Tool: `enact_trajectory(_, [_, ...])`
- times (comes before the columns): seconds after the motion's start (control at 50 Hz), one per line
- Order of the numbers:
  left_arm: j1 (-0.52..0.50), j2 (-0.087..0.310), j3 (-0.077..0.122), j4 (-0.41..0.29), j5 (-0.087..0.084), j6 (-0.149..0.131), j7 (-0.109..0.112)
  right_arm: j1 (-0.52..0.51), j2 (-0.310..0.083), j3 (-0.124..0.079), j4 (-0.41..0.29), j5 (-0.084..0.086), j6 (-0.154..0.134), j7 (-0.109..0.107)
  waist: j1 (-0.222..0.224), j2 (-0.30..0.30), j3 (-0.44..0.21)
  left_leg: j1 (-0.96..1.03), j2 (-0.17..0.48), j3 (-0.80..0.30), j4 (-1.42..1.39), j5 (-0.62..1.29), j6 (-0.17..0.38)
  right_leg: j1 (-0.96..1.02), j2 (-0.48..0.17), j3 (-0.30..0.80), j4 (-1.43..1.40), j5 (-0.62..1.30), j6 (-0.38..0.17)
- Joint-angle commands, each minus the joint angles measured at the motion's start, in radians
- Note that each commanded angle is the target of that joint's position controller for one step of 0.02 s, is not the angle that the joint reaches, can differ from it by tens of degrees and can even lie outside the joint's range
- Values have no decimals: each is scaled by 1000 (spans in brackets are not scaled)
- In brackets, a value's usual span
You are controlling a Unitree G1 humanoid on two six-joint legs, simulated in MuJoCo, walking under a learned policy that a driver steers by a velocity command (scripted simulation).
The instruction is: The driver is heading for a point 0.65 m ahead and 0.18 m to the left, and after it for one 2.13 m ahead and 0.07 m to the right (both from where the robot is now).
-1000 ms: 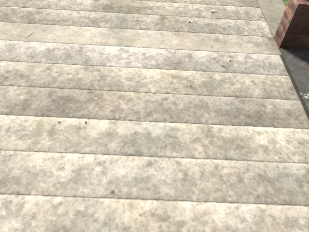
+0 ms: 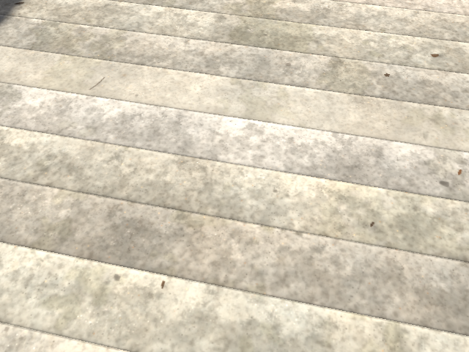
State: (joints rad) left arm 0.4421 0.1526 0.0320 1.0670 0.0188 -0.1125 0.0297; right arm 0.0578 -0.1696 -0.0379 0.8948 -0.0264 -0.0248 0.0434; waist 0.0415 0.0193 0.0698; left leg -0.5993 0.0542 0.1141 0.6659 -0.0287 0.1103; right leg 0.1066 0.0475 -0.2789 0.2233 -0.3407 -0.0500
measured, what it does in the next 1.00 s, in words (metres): walks ahead, turning left: left foot, then right foot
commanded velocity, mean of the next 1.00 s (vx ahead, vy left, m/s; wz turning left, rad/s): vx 0.38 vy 0.00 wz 0.52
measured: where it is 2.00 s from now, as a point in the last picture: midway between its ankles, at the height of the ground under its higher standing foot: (227, 349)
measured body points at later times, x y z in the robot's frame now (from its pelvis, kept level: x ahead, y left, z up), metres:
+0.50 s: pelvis +0.28 +0.04 +0.01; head +0.31 +0.07 +0.46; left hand +0.42 +0.31 -0.10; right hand +0.31 -0.23 -0.12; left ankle +0.17 +0.06 -0.73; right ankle +0.49 -0.08 -0.68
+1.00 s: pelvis +0.46 +0.06 +0.01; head +0.50 +0.07 +0.46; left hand +0.37 +0.31 -0.12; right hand +0.73 -0.07 -0.11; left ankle +0.45 +0.20 -0.70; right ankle +0.54 -0.01 -0.73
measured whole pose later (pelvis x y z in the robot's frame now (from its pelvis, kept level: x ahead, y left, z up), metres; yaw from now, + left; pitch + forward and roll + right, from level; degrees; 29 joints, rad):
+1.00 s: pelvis +0.46 +0.06 +0.01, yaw +32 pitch +1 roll +0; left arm 0.31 0.25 0.03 0.83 0.02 -0.05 0.00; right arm 0.13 -0.26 -0.05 0.75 -0.03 0.04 0.03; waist 0.05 0.02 0.06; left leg -0.49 0.00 -0.03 0.79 -0.26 0.01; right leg -0.24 -0.03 -0.15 0.39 -0.17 -0.04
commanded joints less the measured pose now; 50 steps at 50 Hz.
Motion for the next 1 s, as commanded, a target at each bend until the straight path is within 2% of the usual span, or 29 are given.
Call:
enact_trajectory(0.02, [65,163,31,-13,2,6,19,-15,-57,-16,-62,-5,-11,-3,-43,-114,7,70,-80,71,-35,-109,52,28,-305,35,115,1066,-57])
enact_trajectory(0.06, [34,194,42,-28,8,21,20,137,-94,-37,-18,-8,-13,-9,-111,-137,-78,231,-141,81,-64,-203,101,28,-314,21,361,1183,-65])
enact_trajectory(0.08, [16,205,46,-42,4,27,13,261,-124,-55,20,-15,-20,-13,-169,-114,-141,401,-159,55,-151,-186,130,-49,-305,11,568,1064,-55])
enact_trajectory(0.1, [-7,192,44,-77,-1,26,4,378,-206,-85,42,-28,-22,-25,-229,-25,-222,623,-4,-168,-211,-284,189,-264,-271,9,879,724,-29])
enact_trajectory(0.12, [0,101,34,-156,-19,18,-22,333,-294,-107,15,-13,-10,-29,-145,243,-294,917,281,-754,-323,-272,360,-734,-19,90,1273,-179,35])
enact_trajectory(0.14, [-133,175,42,-192,-10,1,-29,341,-284,-101,14,2,4,-32,-171,36,-259,881,276,-778,-402,-264,347,-869,-51,291,1293,-116,19])
enact_trajectory(0.16, [-186,164,38,-219,-20,-13,-34,281,-246,-90,14,8,2,-39,-136,-4,-148,768,264,-648,-423,-209,304,-894,-105,309,1218,-16,12])
enact_trajectory(0.18, [-163,161,38,-206,-20,-18,-31,239,-191,-76,13,10,-4,-39,-81,-84,-72,633,224,-557,-444,-74,254,-832,-139,304,1108,35,14])
enact_trajectory(0.22, [-136,140,36,-203,18,19,-28,199,-150,-59,6,21,-26,-47,-21,-79,-50,494,132,-421,-450,106,202,-708,-169,311,995,44,42])
enact_trajectory(0.24, [-128,129,36,-205,28,42,-34,196,-152,-57,2,28,-36,-47,-9,-67,-67,479,99,-393,-462,88,188,-686,-168,306,965,53,53])
enact_trajectory(0.26, [-131,129,35,-216,32,56,-37,223,-172,-59,6,33,-47,-46,-5,-42,-56,450,94,-378,-460,184,196,-682,-170,297,933,51,67])
enact_trajectory(0.3, [-204,131,34,-250,30,70,-40,277,-194,-62,18,32,-55,-45,-18,-19,-32,439,69,-352,-461,251,182,-724,-170,278,854,104,91])
enact_trajectory(0.4, [-417,146,29,-337,22,75,-50,390,-204,-61,14,26,-45,-43,-96,33,-28,540,41,-376,-444,280,115,-829,-140,265,644,280,101])
enact_trajectory(0.52, [-589,153,10,-423,11,59,-59,460,-222,-62,1,11,-40,-57,-148,59,-13,672,65,-444,-377,337,119,-833,-79,271,437,307,72])
enact_trajectory(0.56, [-561,174,11,-433,6,49,-57,433,-240,-67,-13,8,-41,-65,-119,71,-17,668,79,-467,-343,377,96,-732,-64,286,356,287,49])
enact_trajectory(0.58, [-488,189,16,-417,4,43,-50,391,-251,-70,-24,8,-41,-67,-78,73,-26,628,59,-448,-286,487,65,-611,-40,283,307,257,31])
enact_trajectory(0.6, [-375,217,27,-382,5,33,-38,368,-262,-73,-32,9,-44,-64,-36,69,-79,603,26,-434,-173,633,32,-455,-1,270,280,243,12])
enact_trajectory(0.62, [-227,241,36,-347,8,17,-25,338,-267,-74,-40,22,-52,-55,40,45,-153,537,-28,-401,14,625,-1,-249,-28,278,206,369,-10])
enact_trajectory(0.64, [-76,304,49,-335,35,3,-9,336,-204,-59,-80,44,-59,-50,83,-29,-296,368,-92,-367,279,289,-26,24,-239,443,245,512,-48])
enact_trajectory(0.66, [-81,384,64,-355,51,13,-15,507,-102,-41,-99,96,-46,-66,-2,-288,-480,106,-255,-241,618,-639,-59,277,-594,827,275,946,-207])
enact_trajectory(0.68, [-117,316,62,-370,12,34,-20,513,-226,-60,-72,38,-27,-78,-24,-160,-484,84,-167,-244,705,-563,-49,160,-547,880,259,921,-226])
enact_trajectory(0.7, [-190,221,34,-380,4,38,-18,431,-231,-68,-73,23,-16,-73,-35,-94,-327,67,-135,-228,691,-480,-64,14,-487,708,230,907,-203])
enact_trajectory(0.72, [-228,165,16,-375,5,39,-19,377,-212,-64,-82,12,-8,-65,-43,-59,-216,44,-99,-208,640,-437,-77,-89,-420,567,194,888,-164])
enact_trajectory(0.74, [-231,154,10,-370,5,39,-14,348,-199,-64,-89,3,5,-52,-46,-101,-171,44,-76,-204,604,-410,-89,-150,-375,486,160,856,-138])
enact_trajectory(0.78, [-223,178,14,-353,-2,36,-12,357,-170,-61,-98,-4,38,-29,-72,-155,-136,98,-77,-179,577,-380,-106,-264,-336,387,110,860,-135])
enact_trajectory(0.82, [-222,200,21,-351,1,30,-14,344,-162,-59,-117,1,52,-19,-89,-144,-155,100,-82,-167,559,-354,-111,-289,-345,339,93,875,-157])
enact_trajectory(0.88, [-211,208,23,-339,7,34,-16,269,-141,-45,-155,-7,64,-11,-85,-142,-144,102,-70,-167,431,-283,-106,-335,-339,291,66,808,-169])
enact_trajectory(0.94, [-219,206,19,-324,4,40,-26,226,-109,-18,-161,-5,64,-8,-81,-161,-151,229,-70,-144,197,-211,-101,-385,-294,238,64,722,-149])
enact_trajectory(1.0, [-179,213,16,-291,0,52,-44,187,-109,-1,-149,-5,59,-22,-53,-174,-149,334,-75,-100,5,-205,-103,-372,-274,283,84,599,-139])
Keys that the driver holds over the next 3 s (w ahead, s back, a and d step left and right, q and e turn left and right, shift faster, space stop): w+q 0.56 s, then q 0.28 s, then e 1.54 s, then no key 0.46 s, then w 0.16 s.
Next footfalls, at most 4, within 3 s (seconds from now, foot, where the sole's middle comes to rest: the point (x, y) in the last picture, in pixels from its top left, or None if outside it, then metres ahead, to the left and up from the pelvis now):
0.10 left None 0.20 0.07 -0.77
0.64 right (254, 308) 0.58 0.00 -0.77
1.08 left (178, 338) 0.48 0.21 -0.77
1.42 right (259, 332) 0.51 -0.01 -0.77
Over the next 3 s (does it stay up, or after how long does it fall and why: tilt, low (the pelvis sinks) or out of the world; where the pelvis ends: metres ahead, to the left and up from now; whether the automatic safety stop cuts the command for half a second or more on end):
stays up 0.42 0.04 0.01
